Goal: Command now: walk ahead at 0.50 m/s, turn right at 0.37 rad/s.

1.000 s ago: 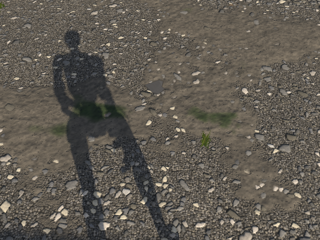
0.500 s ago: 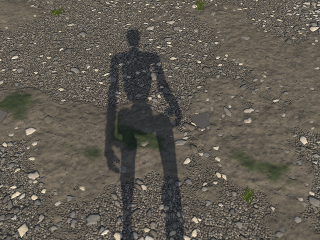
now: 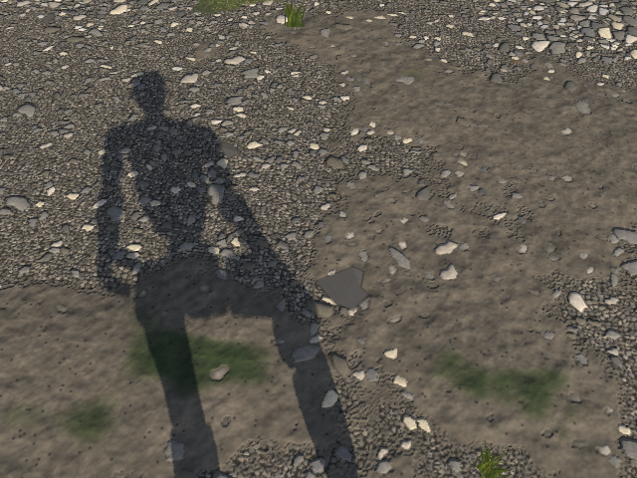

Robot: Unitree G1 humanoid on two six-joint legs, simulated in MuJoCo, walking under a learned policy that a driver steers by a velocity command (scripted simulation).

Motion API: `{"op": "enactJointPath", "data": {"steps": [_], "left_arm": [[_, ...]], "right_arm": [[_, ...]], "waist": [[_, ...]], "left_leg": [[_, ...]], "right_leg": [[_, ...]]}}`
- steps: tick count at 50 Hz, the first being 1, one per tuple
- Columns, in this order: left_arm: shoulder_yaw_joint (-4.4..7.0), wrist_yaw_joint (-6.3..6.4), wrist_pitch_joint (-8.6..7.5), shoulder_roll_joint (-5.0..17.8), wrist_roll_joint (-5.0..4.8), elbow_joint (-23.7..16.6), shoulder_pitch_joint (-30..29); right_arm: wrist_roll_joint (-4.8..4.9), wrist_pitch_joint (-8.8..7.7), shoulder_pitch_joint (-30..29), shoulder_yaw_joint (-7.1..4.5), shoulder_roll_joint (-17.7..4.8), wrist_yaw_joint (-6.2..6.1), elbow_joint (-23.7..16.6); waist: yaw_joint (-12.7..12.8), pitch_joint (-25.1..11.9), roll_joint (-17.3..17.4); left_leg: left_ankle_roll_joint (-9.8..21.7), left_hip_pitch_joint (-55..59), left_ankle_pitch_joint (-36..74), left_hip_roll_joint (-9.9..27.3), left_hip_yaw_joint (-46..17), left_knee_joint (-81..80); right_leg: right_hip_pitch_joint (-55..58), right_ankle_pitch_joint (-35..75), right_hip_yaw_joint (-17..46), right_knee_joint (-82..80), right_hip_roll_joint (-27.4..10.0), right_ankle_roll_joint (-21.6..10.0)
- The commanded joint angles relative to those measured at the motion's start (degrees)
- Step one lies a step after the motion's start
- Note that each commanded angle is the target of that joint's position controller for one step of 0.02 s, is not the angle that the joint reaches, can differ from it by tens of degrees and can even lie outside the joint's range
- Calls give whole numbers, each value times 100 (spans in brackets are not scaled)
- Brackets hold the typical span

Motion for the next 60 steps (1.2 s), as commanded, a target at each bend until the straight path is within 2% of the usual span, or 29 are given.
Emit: {"op": "enactJointPath", "data": {"steps": [1,4,8,10,11,12,13,14,15,16,17,19,21,26,31,34,35,36,37,38,39,40,42,43,45,50,56,58,60], "left_arm": [[-113,-182,-17,-210,73,-344,56],[-119,-307,54,-64,19,-699,-699],[-83,-436,86,89,47,-1098,-1313],[23,-486,82,296,70,-1103,-915],[183,-489,84,564,54,-887,-96],[436,-393,106,1208,31,-667,1052],[516,-394,65,1913,-5,-618,1386],[406,-357,70,1479,68,-584,2018],[340,-318,37,1220,125,-564,1634],[274,-295,19,1032,91,-772,957],[226,-310,-2,857,100,-924,353],[185,-329,-43,721,137,-1059,27],[202,-271,-83,794,63,-1006,216],[251,-119,-58,893,-7,-815,845],[267,-134,-28,866,-41,-685,1219],[274,-89,44,874,2,-718,1219],[240,-90,48,801,4,-766,1122],[165,-118,19,613,34,-861,952],[78,-140,-29,343,50,-964,1230],[7,-137,-75,291,-49,-883,1921],[92,-137,-80,760,-100,-816,1682],[121,-144,-70,916,-50,-929,1056],[120,-151,-97,775,100,-1121,474],[111,-166,-94,678,93,-1140,536],[60,-178,-79,484,84,-1153,574],[-93,-234,-118,239,112,-1403,-319],[-82,-388,-170,410,16,-1723,-1275],[-11,-419,-223,580,28,-1718,-1064],[209,-346,-243,1009,126,-1396,194]], "right_arm": [[61,-117,-367,-209,-948,-170,-442],[194,-53,-120,-296,-1046,-177,-405],[225,103,189,-394,-1169,-142,-356],[219,158,19,-429,-1335,-133,-458],[199,175,48,-402,-1310,-138,-491],[73,129,-3,-353,-1206,-155,-668],[-42,-128,379,-70,-428,-8,-985],[199,-391,-251,-186,-930,94,-1022],[355,-468,-723,-236,-1036,109,-1136],[246,-465,-878,-229,-1026,54,-1180],[126,-400,-887,-289,-1054,-20,-1128],[124,-189,-703,-356,-1019,-52,-1190],[39,-81,-885,-346,-830,-71,-1336],[54,-99,-2096,-245,-603,-11,-1778],[159,-189,-2679,-249,-792,101,-2118],[178,-328,-2454,-297,-943,173,-2134],[136,-368,-1995,-350,-1038,171,-2004],[43,-399,-1245,-429,-1244,151,-1860],[-50,-384,-265,-545,-1621,112,-1751],[40,-308,238,-589,-1673,172,-1479],[198,-271,120,-477,-1226,172,-1534],[207,-215,-257,-401,-994,155,-1610],[80,-160,-719,-309,-829,164,-1663],[39,-171,-774,-277,-782,169,-1646],[97,-198,-708,-279,-797,180,-1558],[198,-123,-399,-376,-1230,111,-1420],[300,9,263,-348,-1342,124,-1178],[310,80,251,-371,-1462,95,-1155],[281,86,152,-311,-1348,78,-1209]], "waist": [[232,252,587],[10,423,488],[-149,551,409],[147,175,629],[536,-299,539],[975,-910,-47],[529,-1738,-1469],[987,-2175,-854],[912,-1302,-711],[613,-861,-33],[275,-511,200],[-87,-415,141],[-135,-314,107],[241,20,-148],[454,160,-287],[316,62,-471],[85,-150,-527],[-268,-686,-465],[-452,-1544,364],[-322,-2012,1966],[-406,-1358,1434],[-445,-582,894],[-172,66,479],[-16,86,583],[75,67,754],[-145,131,669],[-440,362,748],[-206,300,822],[464,-452,695]], "left_leg": [[909,-453,2538,1611,-743,-1359],[790,293,2194,1789,-608,-1483],[514,1274,2365,1900,-236,-1055],[343,1255,4123,1704,178,-49],[193,933,4712,1483,433,1084],[-130,-647,3604,1214,584,3041],[-424,-3030,-1358,12,-162,5128],[-275,-3835,-1496,25,-1217,5568],[-153,-4434,-1058,262,-1144,5493],[-92,-3997,-480,526,-1172,4964],[-107,-3351,-231,708,-1135,4400],[-143,-2504,-140,804,-1157,3824],[-260,-2352,243,682,-1043,3258],[-335,-2166,1936,269,-1002,1126],[-225,-1867,1928,69,-1112,263],[-60,-1378,1278,-32,-1011,-120],[86,-703,1369,-66,-899,-341],[375,513,1508,365,-1204,-157],[1064,2610,1490,1447,-2645,29],[1738,3630,476,2369,-4764,-555],[1580,3244,-670,2310,-4858,-782],[1362,2406,-664,2074,-4089,-937],[1208,1080,335,1674,-3168,-1259],[1159,764,711,1513,-2856,-1387],[1198,542,1363,1375,-2427,-1556],[1062,372,2220,1159,-1519,-1716],[883,796,1961,1355,-1583,-1388],[769,901,2187,1429,-1718,-1038],[476,365,3004,982,-1380,377]], "right_leg": [[663,1137,80,-1643,-111,-83],[441,1071,-33,-2122,-78,-273],[334,120,-411,-2620,114,-539],[1481,-337,-940,-2952,580,-726],[2769,-24,-1073,-3202,889,-875],[4769,629,307,-3216,188,-1305],[6806,-230,3658,-4218,-1232,-2398],[7335,-718,4401,-4851,-1352,-2370],[6853,-186,3587,-4795,-1215,-2109],[5739,371,2880,-4816,-983,-1889],[4646,1027,2257,-4887,-745,-1717],[3620,1442,1827,-5106,-507,-1625],[3202,1720,1485,-5239,-360,-1647],[3054,1065,1193,-5255,-13,-1354],[3499,539,1740,-4891,-172,-1225],[3938,842,2082,-4381,-239,-1145],[3941,1396,1988,-4014,-74,-1037],[3579,1767,1701,-3127,177,-846],[2069,878,1088,-1356,763,-454],[624,-2375,787,76,1147,-190],[-15,-2267,956,727,795,-184],[-163,-1760,767,831,592,-173],[187,-1141,508,309,244,-220],[456,-1028,418,65,106,-231],[613,-965,208,-403,-16,-183],[917,376,-162,-2279,-20,-41],[1378,699,-299,-3525,296,-125],[1905,433,-319,-3891,414,-237],[3959,610,-272,-4047,349,-526]]}}
Velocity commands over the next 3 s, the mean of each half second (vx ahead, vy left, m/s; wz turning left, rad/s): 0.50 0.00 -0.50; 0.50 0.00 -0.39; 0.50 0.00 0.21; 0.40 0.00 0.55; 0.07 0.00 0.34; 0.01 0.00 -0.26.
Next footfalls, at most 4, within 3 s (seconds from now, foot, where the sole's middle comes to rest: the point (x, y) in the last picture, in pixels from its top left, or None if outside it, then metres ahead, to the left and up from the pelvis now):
0.24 right None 0.28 -0.16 -0.77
0.72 left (357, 437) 0.60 -0.07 -0.77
1.20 right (508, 387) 0.71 -0.42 -0.77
1.74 left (415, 269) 1.06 -0.25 -0.77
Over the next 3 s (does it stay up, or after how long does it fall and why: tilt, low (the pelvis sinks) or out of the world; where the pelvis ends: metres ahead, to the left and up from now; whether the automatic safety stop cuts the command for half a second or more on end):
stays up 1.13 -0.33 0.00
